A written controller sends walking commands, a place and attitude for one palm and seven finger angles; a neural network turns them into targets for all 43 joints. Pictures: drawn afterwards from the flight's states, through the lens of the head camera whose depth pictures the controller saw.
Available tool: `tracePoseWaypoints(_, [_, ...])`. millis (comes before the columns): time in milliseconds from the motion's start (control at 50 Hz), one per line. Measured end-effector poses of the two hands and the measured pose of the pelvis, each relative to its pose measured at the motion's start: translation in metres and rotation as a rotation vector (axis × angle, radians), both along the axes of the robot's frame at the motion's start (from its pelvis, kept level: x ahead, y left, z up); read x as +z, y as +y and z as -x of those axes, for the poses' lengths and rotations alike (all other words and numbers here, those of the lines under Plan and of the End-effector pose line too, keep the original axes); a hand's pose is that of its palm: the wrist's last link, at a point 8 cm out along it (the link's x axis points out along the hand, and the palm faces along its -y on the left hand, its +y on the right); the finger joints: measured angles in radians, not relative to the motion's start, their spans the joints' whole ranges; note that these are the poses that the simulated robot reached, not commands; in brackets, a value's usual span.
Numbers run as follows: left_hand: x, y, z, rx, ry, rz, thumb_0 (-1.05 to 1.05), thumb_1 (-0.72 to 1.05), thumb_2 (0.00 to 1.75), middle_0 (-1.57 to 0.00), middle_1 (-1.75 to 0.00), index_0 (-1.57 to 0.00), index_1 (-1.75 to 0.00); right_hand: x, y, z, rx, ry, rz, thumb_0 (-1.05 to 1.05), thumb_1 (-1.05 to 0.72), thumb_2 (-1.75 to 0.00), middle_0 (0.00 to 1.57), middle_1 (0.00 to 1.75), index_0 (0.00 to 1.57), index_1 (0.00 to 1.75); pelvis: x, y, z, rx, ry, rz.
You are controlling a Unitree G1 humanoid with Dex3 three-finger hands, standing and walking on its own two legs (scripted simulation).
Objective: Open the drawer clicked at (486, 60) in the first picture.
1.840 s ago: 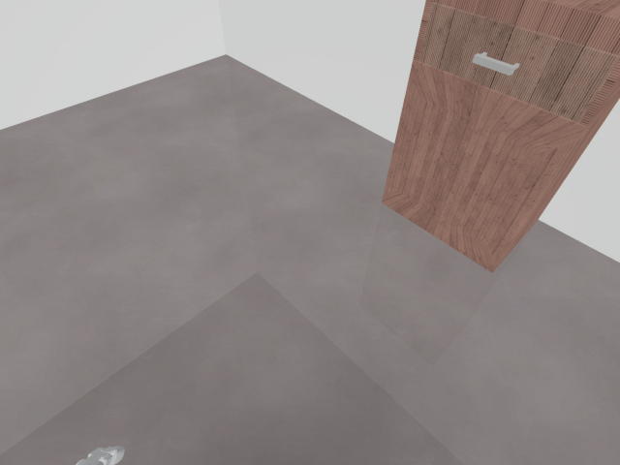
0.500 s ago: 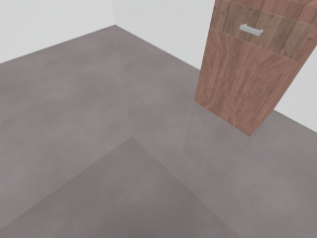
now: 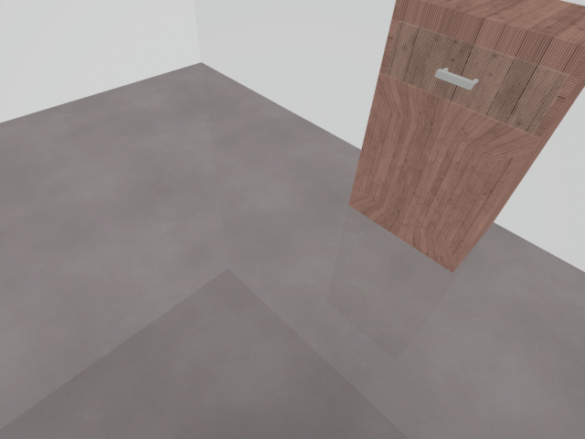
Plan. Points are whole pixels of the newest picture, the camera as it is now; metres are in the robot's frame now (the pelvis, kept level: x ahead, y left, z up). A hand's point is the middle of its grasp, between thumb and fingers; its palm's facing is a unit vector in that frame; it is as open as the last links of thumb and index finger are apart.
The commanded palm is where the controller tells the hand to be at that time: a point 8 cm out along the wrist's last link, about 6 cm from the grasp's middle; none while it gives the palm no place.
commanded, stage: walk to a spot facing it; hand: left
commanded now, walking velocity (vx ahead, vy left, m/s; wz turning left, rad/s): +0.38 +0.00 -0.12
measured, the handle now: (457, 77) +1.16 -0.45 +0.02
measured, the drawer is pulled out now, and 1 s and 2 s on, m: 0.00 0.00 0.00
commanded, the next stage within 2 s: turn to face it in 0.72 s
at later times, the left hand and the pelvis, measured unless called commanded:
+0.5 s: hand (222, 399) +0.23 +0.13 -0.17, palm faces -0.03 -0.98 -0.20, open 7.3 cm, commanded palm none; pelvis +0.17 -0.05 +0.00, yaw -2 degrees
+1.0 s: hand (224, 306) +0.40 +0.16 -0.16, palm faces -0.01 -0.99 -0.16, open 7.3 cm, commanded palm none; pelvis +0.37 -0.02 +0.01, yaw -4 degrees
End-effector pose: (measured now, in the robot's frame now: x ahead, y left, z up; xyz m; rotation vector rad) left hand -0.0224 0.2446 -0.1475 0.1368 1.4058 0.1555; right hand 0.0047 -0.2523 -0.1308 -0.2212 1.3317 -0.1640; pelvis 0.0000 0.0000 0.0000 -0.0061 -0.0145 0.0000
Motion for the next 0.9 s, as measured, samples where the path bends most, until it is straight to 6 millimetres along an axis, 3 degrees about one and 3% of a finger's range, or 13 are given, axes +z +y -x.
tracePoseWaypoints(60, [-0.002,-0.007,-0.008,-0.026,0.064,0.025,0.01,0.91,0.9,-0.2,-0.3,-0.2,-0.3,-0.001,0.017,0.02,-0.069,0.037,-0.021,0.0,-0.91,-0.9,0.2,0.3,0.2,0.3,0.001,0.002,-0.016,-0.024,0.0,-0.006])
tracePoseWaypoints(120, [0.002,-0.015,-0.04,-0.048,0.051,0.041,0.01,0.91,0.9,-0.2,-0.3,-0.2,-0.3,0.002,0.033,0.048,-0.129,0.135,-0.051,0.0,-0.91,-0.9,0.2,0.3,0.2,0.3,0.005,-0.001,-0.033,-0.028,0.001,-0.006])
tracePoseWaypoints(220, [0.007,-0.028,-0.128,-0.094,-0.052,0.025,0.01,0.93,0.9,-0.2,-0.3,-0.2,-0.3,0.008,0.046,0.081,-0.209,0.327,-0.105,0.0,-0.91,-0.9,0.2,0.3,0.2,0.3,0.004,-0.014,-0.066,-0.045,0.006,-0.004])
tracePoseWaypoints(280, [0.006,-0.037,-0.185,-0.128,-0.131,-0.001,0.01,0.93,0.9,-0.2,-0.3,-0.2,-0.3,0.003,0.042,0.081,-0.247,0.408,-0.129,0.0,-0.9,-0.9,0.2,0.3,0.2,0.3,-0.006,-0.028,-0.092,-0.056,0.0,-0.003])
tracePoseWaypoints(320, [0.0,-0.043,-0.216,-0.135,-0.201,-0.026,0.01,0.93,0.9,-0.2,-0.3,-0.2,-0.3,-0.005,0.032,0.071,-0.257,0.437,-0.141,0.0,-0.9,-0.9,0.2,0.3,0.2,0.3,-0.017,-0.04,-0.109,-0.049,-0.006,-0.012])
tracePoseWaypoints(380, [0.002,-0.051,-0.238,-0.107,-0.245,-0.036,0.01,0.93,0.9,-0.2,-0.3,-0.2,-0.3,-0.014,0.011,0.026,-0.236,0.387,-0.127,0.01,-0.9,-0.9,0.2,0.3,0.2,0.3,-0.017,-0.049,-0.128,-0.037,-0.022,0.0])
tracePoseWaypoints(500, [0.007,-0.067,-0.243,-0.087,-0.156,-0.008,0.0,0.93,0.9,-0.2,-0.3,-0.2,-0.3,-0.009,-0.027,-0.132,-0.16,0.054,-0.063,0.01,-0.91,-0.9,0.2,0.29,0.19,0.3,0.001,-0.051,-0.17,-0.029,-0.012,0.012])
tracePoseWaypoints(600, [0.001,-0.066,-0.248,-0.036,-0.097,0.04,0.01,0.93,0.9,-0.2,-0.3,-0.2,-0.3,0.01,-0.027,-0.251,-0.07,-0.157,-0.046,0.0,-0.91,-0.9,0.19,0.29,0.19,0.3,0.005,-0.044,-0.211,-0.015,-0.007,0.025])
tracePoseWaypoints(680, [-0.014,-0.056,-0.256,0.03,-0.058,0.071,0.01,0.92,0.9,-0.2,-0.3,-0.2,-0.3,0.015,-0.012,-0.324,0.01,-0.234,-0.026,0.0,-0.91,-0.9,0.19,0.29,0.19,0.3,-0.002,-0.029,-0.25,0.006,-0.013,0.045])
tracePoseWaypoints(720, [-0.022,-0.049,-0.261,0.047,-0.024,0.078,0.01,0.92,0.9,-0.2,-0.3,-0.2,-0.3,0.012,-0.004,-0.35,0.03,-0.258,-0.014,0.0,-0.91,-0.9,0.2,0.29,0.19,0.3,-0.01,-0.021,-0.268,0.007,-0.013,0.037])
tracePoseWaypoints(760, [-0.021,-0.042,-0.273,0.042,0.01,0.074,0.01,0.92,0.9,-0.2,-0.3,-0.2,-0.3,0.011,0.004,-0.361,0.028,-0.252,-0.014,0.0,-0.91,-0.9,0.2,0.29,0.19,0.3,-0.008,-0.016,-0.282,0.0,-0.01,0.025])
tracePoseWaypoints(800, [-0.014,-0.036,-0.291,0.033,0.017,0.068,0.01,0.92,0.9,-0.2,-0.3,-0.2,-0.3,0.011,0.012,-0.362,0.009,-0.214,-0.024,0.0,-0.91,-0.9,0.2,0.29,0.19,0.3,-0.003,-0.014,-0.297,-0.004,-0.002,0.016])
tracePoseWaypoints(900, [0.005,-0.029,-0.352,0.006,-0.017,0.043,0.01,0.92,0.9,-0.2,-0.3,-0.2,-0.3,0.015,0.008,-0.353,-0.06,-0.094,-0.006,-0.01,-0.95,-0.9,0.2,0.3,0.2,0.3,0.011,-0.012,-0.334,-0.025,0.015,-0.001])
